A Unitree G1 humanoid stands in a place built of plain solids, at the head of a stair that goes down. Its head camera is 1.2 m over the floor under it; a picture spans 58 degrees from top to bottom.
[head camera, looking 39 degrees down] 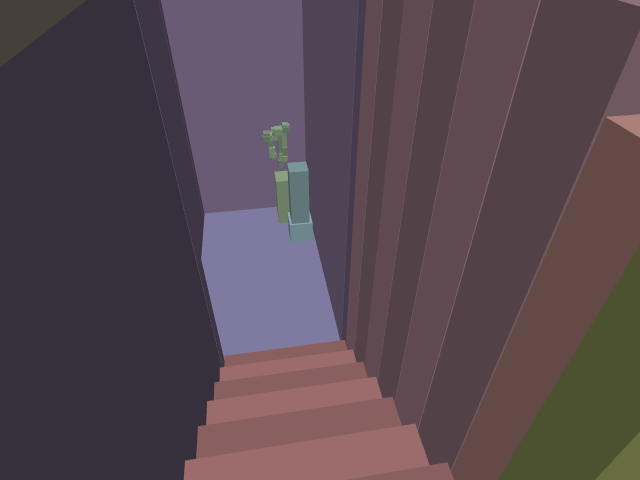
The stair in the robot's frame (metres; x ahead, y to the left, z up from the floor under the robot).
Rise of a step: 0.19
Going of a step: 0.23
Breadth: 0.85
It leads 9 degrees to the left of straight ahead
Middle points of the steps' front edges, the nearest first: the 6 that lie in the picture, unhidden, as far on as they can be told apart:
0.77 0.06 -0.37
0.99 0.10 -0.56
1.22 0.13 -0.74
1.44 0.17 -0.93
1.67 0.21 -1.11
1.89 0.24 -1.30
